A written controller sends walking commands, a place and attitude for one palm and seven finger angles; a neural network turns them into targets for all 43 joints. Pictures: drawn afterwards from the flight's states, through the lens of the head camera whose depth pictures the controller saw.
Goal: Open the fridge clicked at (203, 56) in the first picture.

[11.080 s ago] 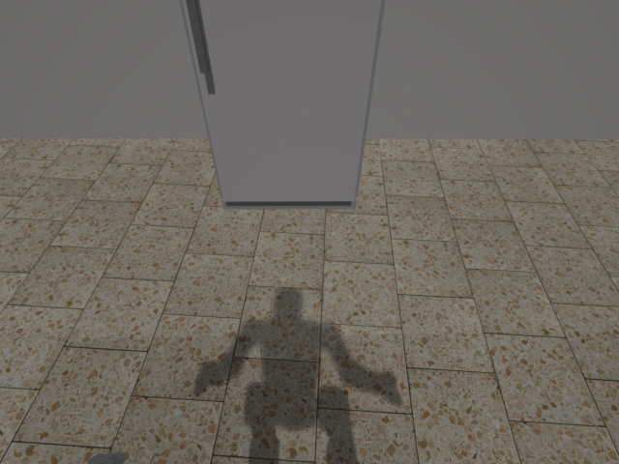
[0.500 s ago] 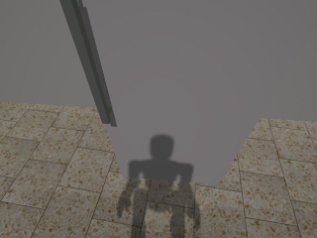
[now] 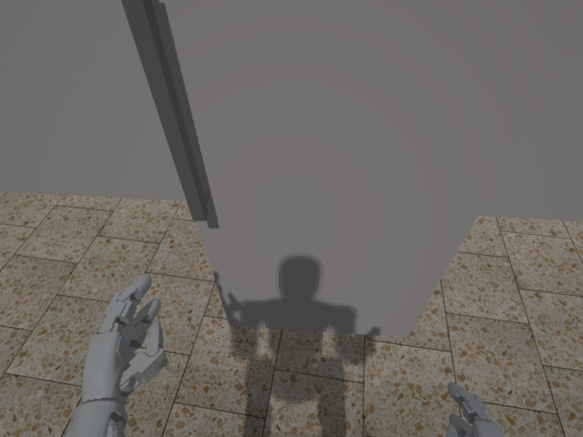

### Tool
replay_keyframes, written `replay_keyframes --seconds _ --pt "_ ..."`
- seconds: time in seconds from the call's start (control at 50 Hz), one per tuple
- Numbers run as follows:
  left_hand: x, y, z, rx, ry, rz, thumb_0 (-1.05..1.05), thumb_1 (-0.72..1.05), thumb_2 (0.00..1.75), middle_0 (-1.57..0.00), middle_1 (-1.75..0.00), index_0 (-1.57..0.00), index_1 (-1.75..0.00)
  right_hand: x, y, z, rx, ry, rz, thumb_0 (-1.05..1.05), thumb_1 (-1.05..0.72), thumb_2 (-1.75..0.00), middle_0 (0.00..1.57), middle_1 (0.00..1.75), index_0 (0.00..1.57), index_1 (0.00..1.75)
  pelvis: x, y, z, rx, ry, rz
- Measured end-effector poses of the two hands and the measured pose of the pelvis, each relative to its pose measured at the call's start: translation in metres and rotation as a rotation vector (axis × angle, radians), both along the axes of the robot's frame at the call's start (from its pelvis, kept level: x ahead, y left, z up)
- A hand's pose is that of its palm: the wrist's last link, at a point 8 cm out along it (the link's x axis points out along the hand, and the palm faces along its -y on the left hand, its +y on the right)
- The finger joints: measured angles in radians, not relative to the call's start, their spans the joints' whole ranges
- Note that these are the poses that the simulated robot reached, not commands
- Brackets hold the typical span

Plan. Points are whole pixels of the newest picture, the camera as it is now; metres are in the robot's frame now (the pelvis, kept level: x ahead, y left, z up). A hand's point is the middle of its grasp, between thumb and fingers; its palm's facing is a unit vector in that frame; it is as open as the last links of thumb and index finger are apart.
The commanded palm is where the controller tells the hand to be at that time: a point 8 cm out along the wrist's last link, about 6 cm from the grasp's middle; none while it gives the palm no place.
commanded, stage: raise the hand to about handle height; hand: left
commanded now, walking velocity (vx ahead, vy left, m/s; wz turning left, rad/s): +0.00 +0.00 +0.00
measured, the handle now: (177, 113) +0.54 +0.20 +0.18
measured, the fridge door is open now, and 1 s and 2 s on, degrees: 0 0 0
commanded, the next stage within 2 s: move the hooked fingers beside the handle in 1.88 s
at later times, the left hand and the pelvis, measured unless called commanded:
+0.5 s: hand (134, 372) +0.20 +0.21 +0.02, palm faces -0.07 -1.00 -0.06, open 10.4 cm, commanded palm +0.16 +0.27 +0.03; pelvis -0.01 +0.02 -0.04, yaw +1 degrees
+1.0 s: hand (76, 325) +0.23 +0.27 +0.08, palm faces +0.02 -1.00 -0.08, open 13.3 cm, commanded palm +0.20 +0.32 +0.09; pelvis +0.00 +0.02 -0.01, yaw +1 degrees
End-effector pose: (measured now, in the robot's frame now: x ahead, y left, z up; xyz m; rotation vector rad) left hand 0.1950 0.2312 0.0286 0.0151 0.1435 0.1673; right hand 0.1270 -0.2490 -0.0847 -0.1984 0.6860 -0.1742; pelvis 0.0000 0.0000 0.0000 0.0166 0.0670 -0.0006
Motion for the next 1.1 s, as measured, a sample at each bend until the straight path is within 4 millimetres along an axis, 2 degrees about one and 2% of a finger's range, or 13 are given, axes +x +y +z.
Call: replay_keyframes --seconds 0.06,0.12,0.18,0.24,0.32,0.38,0.46,0.56,0.64,0.72,0.84,0.98,1.1 --pt "0.004 -0.012 0.003 0.000 -0.183 -0.166 0.01 0.78 0.84 -0.20 -0.39 -0.20 -0.39 0.038 -0.007 0.019 -0.034 -0.158 0.051 0.01 -0.91 -0.90 0.21 0.30 0.20 0.30 -0.006 0.000 -0.016 0.001 0.039 -0.014" --pt "-0.014 -0.015 -0.022 -0.020 -0.149 -0.262 0.01 0.71 0.81 -0.21 -0.43 -0.21 -0.43 0.067 -0.009 0.033 -0.068 -0.258 0.079 0.01 -0.91 -0.90 0.20 0.30 0.20 0.30 -0.009 0.002 -0.031 0.002 0.069 -0.021" --pt "-0.040 -0.004 -0.048 -0.069 -0.040 -0.207 0.01 0.64 0.78 -0.22 -0.47 -0.22 -0.48 0.085 -0.004 0.040 -0.101 -0.294 0.108 0.01 -0.91 -0.90 0.20 0.30 0.20 0.30 -0.009 0.003 -0.040 -0.003 0.086 -0.011" --pt "-0.060 0.013 -0.051 -0.043 -0.012 -0.103 0.02 0.56 0.75 -0.23 -0.51 -0.23 -0.52 0.093 0.009 0.035 -0.113 -0.282 0.147 0.01 -0.91 -0.90 0.20 0.30 0.20 0.30 -0.010 0.005 -0.045 -0.021 0.095 0.007" --pt "-0.060 0.026 -0.027 0.031 -0.122 -0.087 0.02 0.47 0.71 -0.23 -0.57 -0.23 -0.58 0.087 0.034 0.012 -0.081 -0.212 0.204 0.01 -0.91 -0.90 0.20 0.30 0.20 0.30 -0.012 0.008 -0.050 -0.050 0.102 0.034" --pt "-0.043 0.027 -0.013 0.054 -0.168 -0.161 0.02 0.40 0.68 -0.23 -0.62 -0.23 -0.62 0.072 0.052 -0.008 -0.027 -0.143 0.211 0.01 -0.91 -0.90 0.20 0.30 0.20 0.30 -0.015 0.012 -0.050 -0.061 0.102 0.041" --pt "-0.019 0.029 -0.008 0.044 -0.104 -0.239 0.01 0.31 0.64 -0.24 -0.68 -0.24 -0.69 0.044 0.067 -0.024 0.046 -0.063 0.160 0.01 -0.90 -0.90 0.21 0.30 0.21 0.30 -0.014 0.016 -0.044 -0.059 0.100 0.031" --pt "-0.006 0.042 0.006 0.034 -0.059 -0.202 0.01 0.19 0.59 -0.25 -0.75 -0.25 -0.76 0.016 0.067 -0.023 0.069 -0.015 0.088 0.01 -0.90 -0.90 0.21 0.30 0.21 0.30 -0.009 0.021 -0.033 -0.047 0.089 0.012" --pt "-0.006 0.054 0.019 0.052 -0.094 -0.165 0.01 0.10 0.55 -0.26 -0.81 -0.26 -0.82 0.007 0.054 -0.017 0.030 -0.006 0.071 0.01 -0.90 -0.90 0.21 0.30 0.21 0.30 -0.006 0.024 -0.028 -0.046 0.080 0.011" --pt "-0.005 0.062 0.024 0.060 -0.107 -0.167 0.01 0.01 0.51 -0.26 -0.87 -0.26 -0.88 0.010 0.038 -0.008 -0.024 -0.020 0.072 0.01 -0.90 -0.90 0.21 0.30 0.21 0.30 -0.004 0.026 -0.024 -0.048 0.068 0.015" --pt "0.001 0.073 0.034 0.062 -0.122 -0.171 0.01 -0.14 0.45 -0.27 -0.96 -0.27 -0.97 0.029 0.027 0.013 -0.077 -0.091 0.080 0.01 -0.90 -0.90 0.21 0.30 0.21 0.30 -0.002 0.026 -0.018 -0.051 0.039 0.020" --pt "0.013 0.086 0.057 0.068 -0.158 -0.157 0.00 -0.30 0.38 -0.29 -1.07 -0.29 -1.08 0.051 0.037 0.030 -0.061 -0.166 0.119 0.01 -0.90 -0.90 0.21 0.30 0.21 0.30 0.001 0.024 -0.010 -0.050 0.003 0.024" --pt "0.024 0.098 0.073 0.064 -0.146 -0.147 0.00 -0.42 0.33 -0.30 -1.14 -0.30 -1.15 0.058 0.049 0.033 -0.027 -0.176 0.149 0.01 -0.90 -0.90 0.21 0.30 0.21 0.30 0.002 0.021 -0.004 -0.047 -0.021 0.025"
